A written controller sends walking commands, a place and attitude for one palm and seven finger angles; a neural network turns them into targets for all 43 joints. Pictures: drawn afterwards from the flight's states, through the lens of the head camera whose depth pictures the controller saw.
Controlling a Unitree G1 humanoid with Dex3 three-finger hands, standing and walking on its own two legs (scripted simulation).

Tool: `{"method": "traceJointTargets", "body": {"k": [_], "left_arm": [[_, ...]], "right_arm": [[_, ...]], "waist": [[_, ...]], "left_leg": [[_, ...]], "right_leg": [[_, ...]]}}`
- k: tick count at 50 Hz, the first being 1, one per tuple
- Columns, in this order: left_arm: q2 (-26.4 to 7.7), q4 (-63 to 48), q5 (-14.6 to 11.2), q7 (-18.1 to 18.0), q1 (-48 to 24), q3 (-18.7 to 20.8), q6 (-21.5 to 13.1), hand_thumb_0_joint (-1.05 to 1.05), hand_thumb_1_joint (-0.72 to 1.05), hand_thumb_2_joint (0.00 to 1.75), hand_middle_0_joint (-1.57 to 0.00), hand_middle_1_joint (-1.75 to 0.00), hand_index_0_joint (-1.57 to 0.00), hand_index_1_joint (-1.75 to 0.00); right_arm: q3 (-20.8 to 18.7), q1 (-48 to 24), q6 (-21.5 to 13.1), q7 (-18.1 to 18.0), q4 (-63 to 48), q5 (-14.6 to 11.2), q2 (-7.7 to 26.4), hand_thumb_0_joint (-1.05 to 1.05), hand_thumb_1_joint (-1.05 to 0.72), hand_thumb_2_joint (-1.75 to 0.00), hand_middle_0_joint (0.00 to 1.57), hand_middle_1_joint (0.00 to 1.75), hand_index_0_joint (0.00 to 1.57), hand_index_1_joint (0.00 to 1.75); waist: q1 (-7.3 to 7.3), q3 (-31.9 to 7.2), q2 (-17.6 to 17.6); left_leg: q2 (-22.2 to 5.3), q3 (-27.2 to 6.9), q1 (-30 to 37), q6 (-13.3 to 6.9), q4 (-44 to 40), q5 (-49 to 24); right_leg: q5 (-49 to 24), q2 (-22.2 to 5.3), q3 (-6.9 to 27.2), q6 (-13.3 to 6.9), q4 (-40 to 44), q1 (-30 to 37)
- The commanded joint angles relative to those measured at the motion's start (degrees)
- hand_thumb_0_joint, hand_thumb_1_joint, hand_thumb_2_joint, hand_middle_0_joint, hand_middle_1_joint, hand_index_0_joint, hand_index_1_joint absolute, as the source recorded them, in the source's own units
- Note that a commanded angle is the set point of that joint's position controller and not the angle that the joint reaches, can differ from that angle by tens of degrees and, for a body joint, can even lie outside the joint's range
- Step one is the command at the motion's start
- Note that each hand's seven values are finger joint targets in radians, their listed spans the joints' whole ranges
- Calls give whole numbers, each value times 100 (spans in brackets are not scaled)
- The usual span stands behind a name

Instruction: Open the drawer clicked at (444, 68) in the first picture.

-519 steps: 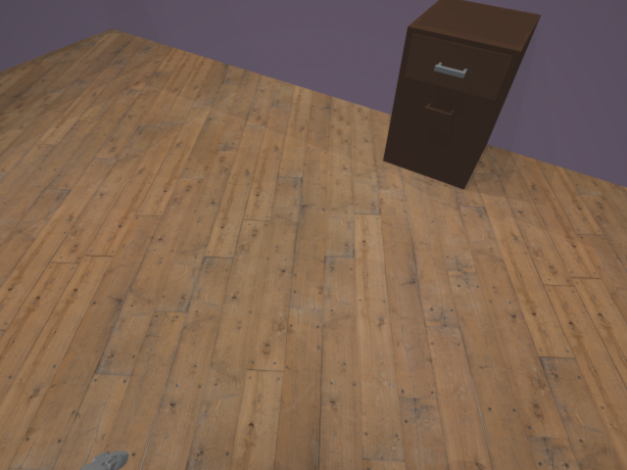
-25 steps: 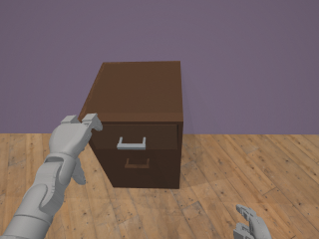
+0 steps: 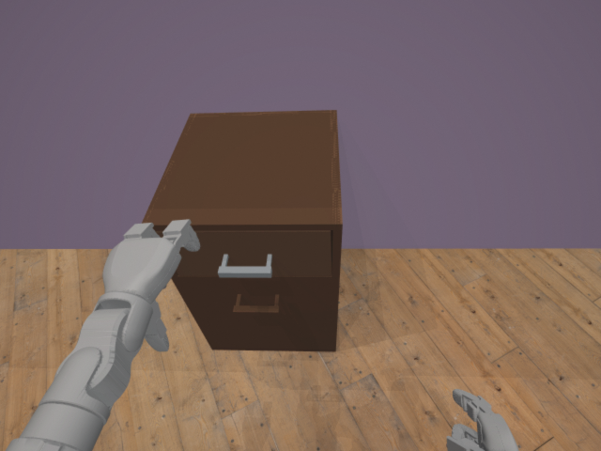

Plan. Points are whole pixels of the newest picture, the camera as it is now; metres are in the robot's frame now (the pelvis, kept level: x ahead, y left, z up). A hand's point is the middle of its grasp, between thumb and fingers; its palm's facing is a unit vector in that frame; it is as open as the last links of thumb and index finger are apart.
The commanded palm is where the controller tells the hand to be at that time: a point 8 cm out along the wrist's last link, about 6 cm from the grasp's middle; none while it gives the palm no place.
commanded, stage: move the hooked fingers above the handle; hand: left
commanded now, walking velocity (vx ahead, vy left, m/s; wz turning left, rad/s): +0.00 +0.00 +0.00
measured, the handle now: (246, 265) +0.53 +0.20 -0.21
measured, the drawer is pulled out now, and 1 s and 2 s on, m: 0.00 0.00 0.00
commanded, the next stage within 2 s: none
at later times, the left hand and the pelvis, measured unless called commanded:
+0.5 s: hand (207, 272) +0.39 +0.21 -0.03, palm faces -0.09 -0.07 -0.99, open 13.8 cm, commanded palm +0.37 +0.22 +0.03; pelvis +0.01 -0.01 -0.02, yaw -1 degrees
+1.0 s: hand (229, 268) +0.44 +0.20 -0.10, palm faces -0.05 -0.04 -1.00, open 13.8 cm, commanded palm +0.43 +0.20 -0.05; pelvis +0.00 +0.00 -0.07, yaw -2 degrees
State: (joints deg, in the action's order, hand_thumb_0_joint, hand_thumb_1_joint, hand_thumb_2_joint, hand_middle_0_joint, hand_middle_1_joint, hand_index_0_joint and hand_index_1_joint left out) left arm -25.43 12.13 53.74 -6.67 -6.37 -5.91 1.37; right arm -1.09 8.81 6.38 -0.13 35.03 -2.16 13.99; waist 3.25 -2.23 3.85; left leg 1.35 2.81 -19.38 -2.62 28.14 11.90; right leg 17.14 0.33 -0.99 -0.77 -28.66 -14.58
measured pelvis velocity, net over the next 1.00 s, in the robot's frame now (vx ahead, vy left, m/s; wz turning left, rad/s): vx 0.00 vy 0.00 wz -0.03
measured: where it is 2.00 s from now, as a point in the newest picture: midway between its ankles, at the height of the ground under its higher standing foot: outside the picture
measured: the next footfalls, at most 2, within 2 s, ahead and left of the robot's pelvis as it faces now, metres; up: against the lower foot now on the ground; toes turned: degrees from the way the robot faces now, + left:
none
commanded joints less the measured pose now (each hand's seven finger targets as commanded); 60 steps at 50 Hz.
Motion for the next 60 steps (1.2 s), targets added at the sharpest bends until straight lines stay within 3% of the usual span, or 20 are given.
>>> {"method": "traceJointTargets", "body": {"k": [1,2,8,11,13,17,18,20,21,23,27,30,31,36,41,49,53,54,57,60], "left_arm": [[-1095,-613,158,-349,-2128,654,-217,0,-50,30,-30,-120,-30,-120],[-1129,-638,239,-413,-2421,644,-299,0,-50,30,-30,-120,-30,-120],[-905,271,393,-862,-3002,566,-384,0,-50,30,-30,-120,-30,-120],[-1199,906,479,-1016,-2969,866,-271,0,-50,30,-30,-120,-30,-120],[-981,1095,485,-1065,-3069,633,-231,0,-50,30,-30,-120,-30,-120],[-1097,1310,545,-1107,-3138,742,-362,0,-50,30,-30,-120,-30,-120],[-888,1342,504,-1116,-3065,596,-400,0,-50,30,-30,-120,-30,-120],[-1054,1442,550,-1197,-3107,793,-527,0,-50,30,-30,-120,-30,-120],[-890,1554,544,-1232,-3106,685,-549,0,-50,30,-30,-120,-30,-120],[-1005,1759,622,-1382,-3269,803,-634,0,-50,30,-30,-120,-30,-120],[-1287,1913,802,-1757,-3504,1107,-738,0,-50,30,-30,-120,-30,-120],[-1161,2268,852,-1974,-3395,1087,-658,0,-50,30,-30,-120,-30,-120],[-1043,2404,849,-2011,-3533,989,-618,0,-50,30,-30,-120,-30,-120],[-979,2928,909,-2115,-4211,820,-545,0,-50,30,-30,-120,-30,-120],[-739,3220,1007,-2180,-4971,588,-653,0,-50,30,-30,-120,-30,-120],[-888,4040,1227,-2575,-5256,855,-319,0,-50,30,-30,-120,-30,-120],[-799,4423,1279,-2613,-5672,721,-57,0,-50,30,-30,-120,-30,-120],[-944,4408,1249,-2611,-5813,796,-35,0,-50,30,-30,-120,-30,-120],[-1042,4341,1270,-2535,-6139,817,-84,0,-50,30,-30,-120,-30,-120],[-1051,4403,1291,-2508,-6284,804,-145,0,-50,30,-30,-120,-30,-120]], "right_arm": [[-256,-412,-235,-105,-752,68,677,0,-90,-90,20,30,20,30],[-251,-396,-247,-112,-737,94,673,0,-90,-90,20,30,20,30],[-328,-130,-251,-122,-610,106,649,0,-90,-90,20,30,20,30],[-363,21,-211,-136,-547,109,727,0,-90,-90,20,30,20,30],[-373,92,-192,-136,-577,100,717,0,-90,-90,20,30,20,30],[-448,301,-144,-129,-546,151,779,0,-90,-90,20,30,20,30],[-470,371,-134,-129,-535,138,748,0,-90,-90,20,30,20,30],[-514,467,-104,-120,-465,178,783,0,-90,-90,20,30,20,30],[-520,488,-94,-109,-455,184,769,0,-90,-90,20,30,20,30],[-553,608,-79,-109,-363,196,789,0,-90,-90,20,30,20,30],[-592,734,-58,-67,-267,273,822,0,-90,-90,20,30,20,30],[-615,822,-45,-32,-228,290,808,0,-90,-90,20,30,20,30],[-615,839,-52,-22,-176,296,808,0,-90,-90,20,30,20,30],[-612,1015,-71,-21,-50,310,826,0,-90,-90,20,30,20,30],[-618,1193,-91,-5,82,366,816,0,-90,-90,20,30,20,30],[-584,1424,-50,83,81,502,856,0,-90,-90,20,30,20,30],[-561,1511,-58,104,99,517,889,0,-90,-90,20,30,20,30],[-545,1542,-75,91,108,525,907,0,-90,-90,20,30,20,30],[-550,1644,-117,63,151,554,941,0,-90,-90,20,30,20,30],[-543,1715,-157,69,228,577,957,0,-90,-90,20,30,20,30]], "waist": [[-159,-1161,-317],[-182,-1392,-242],[-291,-1606,-182],[-263,-1819,-376],[-334,-1909,-333],[-358,-2314,-384],[-391,-2220,-236],[-408,-2297,-321],[-463,-2245,-436],[-487,-2193,-289],[-475,-2662,-200],[-474,-2690,-151],[-590,-2673,-302],[-796,-2687,-255],[-1005,-2884,-17],[-963,-3315,100],[-1154,-3326,67],[-1157,-3387,21],[-1229,-3713,211],[-1291,-3698,358]], "left_leg": [[-76,-199,945,-33,-103,-657],[-57,-188,954,-37,-9,-713],[-59,-182,607,-34,394,-754],[-39,-140,260,-40,564,-806],[-23,-90,122,-53,681,-841],[-25,-73,9,-79,932,-1136],[-27,-73,-14,-70,960,-1184],[-50,-82,-109,-74,1090,-1322],[-43,-86,-227,-86,1136,-1311],[-53,-67,-357,-79,1251,-1220],[-62,-74,-550,-80,1515,-1338],[-56,-54,-723,-59,1673,-1424],[-71,-73,-807,-71,1733,-1388],[-92,-107,-1036,-83,1932,-1075],[-160,-258,-1002,-62,2221,-1051],[-209,-330,-1361,-6,2671,-1214],[-234,-367,-1634,-19,2844,-976],[-232,-353,-1756,-34,2898,-842],[-273,-451,-1680,-17,3065,-985],[-307,-484,-1814,-9,3232,-893]], "right_leg": [[-586,159,77,-169,369,-564],[-652,143,91,-169,281,-587],[-760,173,50,-196,-120,-1017],[-990,184,114,-188,-254,-907],[-1172,161,143,-168,-333,-925],[-1639,160,225,-156,-507,-883],[-1698,174,197,-176,-554,-933],[-1836,195,206,-177,-677,-1039],[-1859,187,202,-167,-687,-1063],[-1755,201,193,-179,-806,-1302],[-1882,210,206,-177,-1094,-1437],[-1990,239,182,-195,-1249,-1565],[-1963,237,165,-177,-1279,-1647],[-1552,253,153,-163,-1393,-2106],[-1099,284,48,-184,-1669,-2891],[-948,355,-85,-196,-2180,-3486],[-722,364,-107,-159,-2310,-3813],[-657,362,-97,-157,-2340,-3763],[-646,372,-116,-158,-2550,-4028],[-494,381,-141,-166,-2685,-4333]]}}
